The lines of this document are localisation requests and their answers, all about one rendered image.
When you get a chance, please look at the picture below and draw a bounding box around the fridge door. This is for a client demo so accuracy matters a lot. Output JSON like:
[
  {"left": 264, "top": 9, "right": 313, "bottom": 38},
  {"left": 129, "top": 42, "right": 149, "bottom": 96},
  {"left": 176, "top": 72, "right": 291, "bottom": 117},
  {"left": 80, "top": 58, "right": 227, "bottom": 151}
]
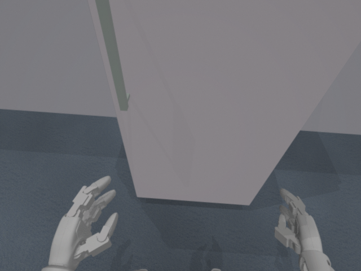
[{"left": 88, "top": 0, "right": 361, "bottom": 206}]

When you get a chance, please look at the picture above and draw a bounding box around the robot left hand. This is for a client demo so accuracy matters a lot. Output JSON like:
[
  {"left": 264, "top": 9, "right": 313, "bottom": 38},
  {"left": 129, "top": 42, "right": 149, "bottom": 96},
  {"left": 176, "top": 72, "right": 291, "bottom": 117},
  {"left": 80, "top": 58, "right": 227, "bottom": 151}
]
[{"left": 49, "top": 176, "right": 118, "bottom": 270}]

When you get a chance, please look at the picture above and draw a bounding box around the right robot forearm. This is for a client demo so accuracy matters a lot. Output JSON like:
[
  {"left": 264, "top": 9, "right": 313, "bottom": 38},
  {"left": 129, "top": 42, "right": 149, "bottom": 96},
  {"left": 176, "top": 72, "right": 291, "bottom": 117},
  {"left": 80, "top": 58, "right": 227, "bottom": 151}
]
[{"left": 298, "top": 250, "right": 334, "bottom": 271}]

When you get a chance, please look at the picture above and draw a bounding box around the handle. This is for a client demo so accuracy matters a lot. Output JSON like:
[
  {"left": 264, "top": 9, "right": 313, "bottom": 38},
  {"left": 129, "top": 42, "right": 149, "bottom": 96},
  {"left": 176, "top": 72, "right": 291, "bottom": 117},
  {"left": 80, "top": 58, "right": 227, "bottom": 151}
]
[{"left": 95, "top": 0, "right": 130, "bottom": 111}]

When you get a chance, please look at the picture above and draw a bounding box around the robot right hand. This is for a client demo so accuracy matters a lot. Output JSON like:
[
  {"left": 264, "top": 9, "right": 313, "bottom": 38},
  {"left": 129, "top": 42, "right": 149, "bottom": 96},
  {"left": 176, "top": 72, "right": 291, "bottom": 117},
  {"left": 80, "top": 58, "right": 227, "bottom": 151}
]
[{"left": 275, "top": 188, "right": 323, "bottom": 256}]

